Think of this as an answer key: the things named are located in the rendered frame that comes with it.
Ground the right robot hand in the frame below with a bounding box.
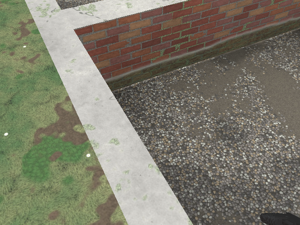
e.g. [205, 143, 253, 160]
[260, 212, 300, 225]

